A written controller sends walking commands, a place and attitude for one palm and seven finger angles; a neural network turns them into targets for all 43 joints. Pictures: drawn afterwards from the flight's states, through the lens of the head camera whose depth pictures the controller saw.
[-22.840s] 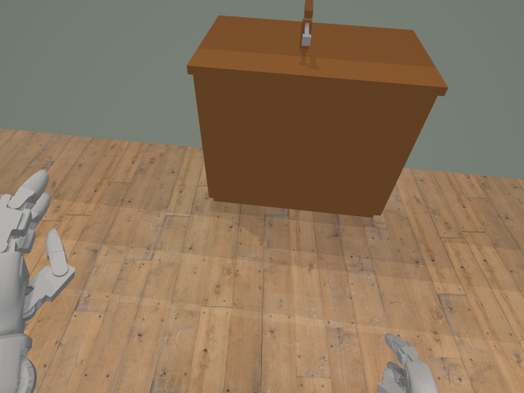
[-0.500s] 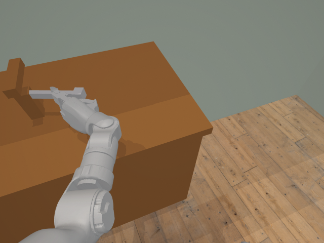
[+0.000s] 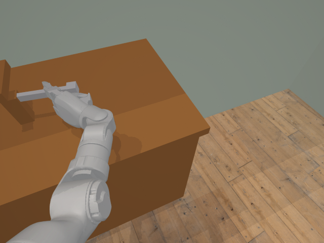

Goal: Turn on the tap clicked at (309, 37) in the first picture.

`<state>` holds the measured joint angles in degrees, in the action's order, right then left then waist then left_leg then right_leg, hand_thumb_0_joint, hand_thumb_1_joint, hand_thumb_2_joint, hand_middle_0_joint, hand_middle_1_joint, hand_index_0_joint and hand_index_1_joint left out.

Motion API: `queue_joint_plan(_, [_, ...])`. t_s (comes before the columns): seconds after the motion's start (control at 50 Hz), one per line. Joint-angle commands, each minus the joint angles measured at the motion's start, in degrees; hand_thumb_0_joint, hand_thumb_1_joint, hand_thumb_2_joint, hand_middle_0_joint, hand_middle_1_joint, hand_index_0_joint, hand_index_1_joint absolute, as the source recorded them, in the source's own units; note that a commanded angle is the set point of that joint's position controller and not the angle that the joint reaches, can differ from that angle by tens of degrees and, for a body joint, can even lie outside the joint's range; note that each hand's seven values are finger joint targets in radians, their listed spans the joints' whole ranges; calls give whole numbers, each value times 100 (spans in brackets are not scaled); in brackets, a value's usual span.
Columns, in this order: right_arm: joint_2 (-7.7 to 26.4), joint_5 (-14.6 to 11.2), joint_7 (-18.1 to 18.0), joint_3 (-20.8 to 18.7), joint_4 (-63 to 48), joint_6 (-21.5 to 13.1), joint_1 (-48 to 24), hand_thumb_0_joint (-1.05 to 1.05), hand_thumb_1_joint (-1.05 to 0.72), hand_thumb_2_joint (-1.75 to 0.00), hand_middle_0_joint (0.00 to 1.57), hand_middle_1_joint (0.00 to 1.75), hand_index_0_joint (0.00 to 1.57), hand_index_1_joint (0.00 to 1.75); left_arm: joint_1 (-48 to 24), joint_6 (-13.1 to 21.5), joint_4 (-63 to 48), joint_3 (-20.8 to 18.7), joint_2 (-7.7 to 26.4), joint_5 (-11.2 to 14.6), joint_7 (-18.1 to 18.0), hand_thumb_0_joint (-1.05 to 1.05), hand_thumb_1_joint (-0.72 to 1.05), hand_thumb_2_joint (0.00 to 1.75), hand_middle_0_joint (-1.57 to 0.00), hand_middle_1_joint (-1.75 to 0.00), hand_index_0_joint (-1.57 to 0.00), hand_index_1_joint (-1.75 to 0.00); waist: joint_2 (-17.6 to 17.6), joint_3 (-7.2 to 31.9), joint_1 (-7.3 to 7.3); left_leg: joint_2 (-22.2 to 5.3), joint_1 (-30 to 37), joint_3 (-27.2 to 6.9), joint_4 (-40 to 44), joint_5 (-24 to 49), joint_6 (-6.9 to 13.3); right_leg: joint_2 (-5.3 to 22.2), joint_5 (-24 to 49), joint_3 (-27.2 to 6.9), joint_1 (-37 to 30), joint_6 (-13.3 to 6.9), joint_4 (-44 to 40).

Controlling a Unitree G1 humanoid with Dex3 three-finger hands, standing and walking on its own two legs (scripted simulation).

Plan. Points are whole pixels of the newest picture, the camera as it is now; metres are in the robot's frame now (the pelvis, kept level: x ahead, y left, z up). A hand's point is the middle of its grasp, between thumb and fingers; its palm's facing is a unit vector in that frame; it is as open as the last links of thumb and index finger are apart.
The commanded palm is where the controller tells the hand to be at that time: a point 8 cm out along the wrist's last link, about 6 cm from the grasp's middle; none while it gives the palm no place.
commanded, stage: lift the hand up off the lever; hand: left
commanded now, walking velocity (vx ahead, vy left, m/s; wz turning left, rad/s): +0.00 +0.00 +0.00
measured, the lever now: (72, 89) +0.50 +0.23 +0.11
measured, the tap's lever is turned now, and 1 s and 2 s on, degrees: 80 80 80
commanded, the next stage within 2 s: none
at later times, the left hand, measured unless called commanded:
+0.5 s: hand (85, 98) +0.44 +0.17 +0.13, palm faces +0.80 -0.59 -0.12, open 7.8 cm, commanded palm +0.39 +0.19 +0.14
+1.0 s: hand (83, 94) +0.43 +0.17 +0.15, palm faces +0.80 -0.59 -0.11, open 7.8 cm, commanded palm +0.38 +0.19 +0.15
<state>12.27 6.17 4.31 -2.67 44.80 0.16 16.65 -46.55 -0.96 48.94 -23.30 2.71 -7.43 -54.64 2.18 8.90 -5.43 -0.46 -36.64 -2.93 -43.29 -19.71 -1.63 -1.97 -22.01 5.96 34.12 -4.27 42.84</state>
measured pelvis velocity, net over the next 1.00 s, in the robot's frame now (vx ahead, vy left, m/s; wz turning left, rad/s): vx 0.00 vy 0.00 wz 0.02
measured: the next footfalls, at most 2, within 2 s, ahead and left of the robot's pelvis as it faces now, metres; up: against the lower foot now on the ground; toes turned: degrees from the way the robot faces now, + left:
none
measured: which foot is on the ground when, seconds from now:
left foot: down 0.00-1.00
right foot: down 0.00-1.00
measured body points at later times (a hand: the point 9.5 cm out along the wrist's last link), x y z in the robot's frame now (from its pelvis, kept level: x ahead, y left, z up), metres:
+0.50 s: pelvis +0.01 +0.00 +0.01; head +0.03 -0.01 +0.46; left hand +0.40 +0.20 +0.14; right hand +0.13 -0.23 -0.12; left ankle +0.01 +0.14 -0.71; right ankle -0.01 -0.07 -0.71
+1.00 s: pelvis +0.00 +0.00 +0.01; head +0.01 -0.02 +0.46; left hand +0.39 +0.20 +0.16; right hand +0.11 -0.25 -0.12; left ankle +0.01 +0.14 -0.71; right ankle -0.01 -0.07 -0.71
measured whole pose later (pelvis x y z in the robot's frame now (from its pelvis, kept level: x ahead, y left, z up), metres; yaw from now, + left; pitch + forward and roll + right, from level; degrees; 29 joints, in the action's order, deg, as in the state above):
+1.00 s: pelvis +0.00 +0.00 +0.01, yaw +1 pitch +7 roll +0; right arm 12.3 4.3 2.6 -2.1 46.1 -0.3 12.0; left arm -41.8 -11.3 36.9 -17.3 -0.9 -4.3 -53.3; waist 2.0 6.7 -2.3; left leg -0.2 -27.1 -3.7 -37.2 -17.2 -1.9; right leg -1.9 -20.0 6.7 24.4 -4.5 36.9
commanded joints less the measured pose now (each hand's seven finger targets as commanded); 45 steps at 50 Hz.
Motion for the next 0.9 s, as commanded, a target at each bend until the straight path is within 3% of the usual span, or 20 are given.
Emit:
queue_joint_plan(0.0, [741,-40,2,-257,-571,-206,28,0,-90,-90,20,30,20,30,-2306,199,-1501,341,717,-146,-45,0,90,90,-15,-15,-15,-15,-349,1994,42,116,1155,193,279,1786,261,195,2354,-239,-1320,406,-700])
queue_joint_plan(0.06, [725,-57,14,-260,-588,-225,-48,0,-90,-90,20,30,20,30,-2121,145,-1823,387,683,-115,-27,0,90,90,-15,-15,-15,-15,-180,1982,136,110,1292,174,327,1962,234,173,2403,-208,-1388,357,-684])
queue_joint_plan(0.1, [727,-60,17,-257,-582,-219,-93,0,-90,-90,20,30,20,30,-2106,74,-1902,457,639,-129,-14,0,90,90,-15,-15,-15,-15,-324,1882,111,105,1297,184,344,1978,234,189,2478,-201,-1450,368,-724])
queue_joint_plan(0.26, [685,-82,4,-235,-545,-268,-344,0,-90,-90,20,30,20,30,-2143,-144,-2200,854,269,-107,12,0,90,90,-15,-15,-15,-15,-180,1710,140,87,1607,138,454,2067,175,163,2218,-137,-1338,298,-791])
queue_joint_plan(0.34, [692,-104,-45,-226,-582,-214,-469,0,-90,-90,20,30,20,30,-1968,-297,-2260,696,417,-41,26,0,90,90,-15,-15,-15,-15,-282,1723,242,119,1584,167,511,2113,173,197,2436,-156,-1591,313,-847])
queue_joint_plan(0.36, [654,-125,-40,-203,-613,-204,-516,0,-90,-90,20,30,20,30,-1936,-342,-2242,839,243,-31,38,0,90,90,-15,-15,-15,-15,-345,1682,223,120,1574,183,523,2080,179,211,2431,-164,-1579,325,-868])
queue_joint_plan(0.42, [648,-134,-58,-171,-578,-206,-617,0,-90,-90,20,30,20,30,-2256,-425,-2109,914,204,-63,9,0,90,90,-15,-15,-15,-15,-474,1472,144,124,1497,179,560,1794,203,223,2146,-181,-1449,346,-973])
queue_joint_plan(0.44, [670,-128,-89,-192,-555,-211,-635,0,-90,-90,20,30,20,30,-2265,-415,-2109,770,375,-72,-5,0,90,90,-15,-15,-15,-15,-440,1463,182,127,1512,149,584,1750,207,200,2013,-176,-1434,328,-991])
queue_joint_plan(0.46, [634,-130,-76,-155,-567,-228,-663,0,-90,-90,20,30,20,30,-2437,-411,-2170,949,185,-80,-11,0,90,90,-15,-15,-15,-15,-344,1476,154,134,1557,174,596,1768,200,218,2040,-181,-1400,329,-982])
queue_joint_plan(0.52, [608,-121,-84,-162,-578,-231,-652,0,-90,-90,20,30,20,30,-2366,-420,-2226,885,253,-89,-29,0,90,90,-15,-15,-15,-15,-365,1691,199,150,1559,195,541,1884,189,243,2339,-207,-1574,353,-932])
queue_joint_plan(0.54, [651,-110,-113,-191,-577,-214,-624,0,-90,-90,20,30,20,30,-2211,-419,-2211,634,514,-91,-22,0,90,90,-15,-15,-15,-15,-441,1775,271,159,1559,177,552,1943,194,229,2409,-202,-1669,353,-923])
queue_joint_plan(0.56, [623,-142,-113,-168,-642,-192,-685,0,-90,-90,20,30,20,30,-2097,-456,-2246,757,382,-64,11,0,90,90,-15,-15,-15,-15,-369,1799,270,158,1533,206,574,1932,187,267,2470,-230,-1727,362,-928])
queue_joint_plan(0.62, [631,-169,-133,-143,-658,-167,-721,0,-90,-90,20,30,20,30,-2102,-589,-2164,786,349,-23,40,0,90,90,-15,-15,-15,-15,-544,1646,237,161,1465,223,619,1829,201,308,2551,-246,-1794,410,-1013])
queue_joint_plan(0.64, [660,-165,-159,-163,-634,-164,-705,0,-90,-90,20,30,20,30,-2066,-598,-2206,685,472,-20,58,0,90,90,-15,-15,-15,-15,-502,1626,281,169,1508,195,655,1846,212,273,2485,-222,-1801,381,-1032])
queue_joint_plan(0.72, [619,-180,-157,-149,-676,-210,-762,0,-90,-90,20,30,20,30,-2127,-611,-2527,872,323,7,79,0,90,90,-15,-15,-15,-15,-469,1710,257,165,1589,230,666,1848,217,310,2640,-265,-1899,421,-1076])
queue_joint_plan(0.74, [651,-185,-181,-175,-645,-207,-756,0,-90,-90,20,30,20,30,-1996,-623,-2480,674,553,4,82,0,90,90,-15,-15,-15,-15,-419,1650,319,167,1574,202,700,1816,221,279,2495,-247,-1896,392,-1100])
queue_joint_plan(0.78, [624,-194,-168,-145,-635,-235,-792,0,-90,-90,20,30,20,30,-2220,-640,-2560,947,299,2,100,0,90,90,-15,-15,-15,-15,-427,1565,230,158,1613,214,720,1755,219,292,2380,-252,-1817,392,-1131])
queue_joint_plan(0.82, [631,-202,-169,-145,-626,-265,-818,0,-90,-90,20,30,20,30,-2262,-661,-2619,989,279,23,96,0,90,90,-15,-15,-15,-15,-391,1532,232,166,1633,205,742,1700,220,285,2292,-261,-1804,384,-1171])
queue_joint_plan(0.84, [657,-197,-197,-182,-597,-264,-807,0,-90,-90,20,30,20,30,-2111,-671,-2590,787,485,30,101,0,90,90,-15,-15,-15,-15,-349,1560,318,173,1662,190,777,1709,222,243,2180,-234,-1839,353,-1179])
queue_joint_plan(0.88, [636,-213,-192,-141,-582,-278,-841,0,-90,-90,20,30,20,30,-2272,-713,-2512,963,304,61,108,0,90,90,-15,-15,-15,-15,-458,1447,230,163,1649,203,803,1626,222,266,2071,-235,-1767,369,-1220])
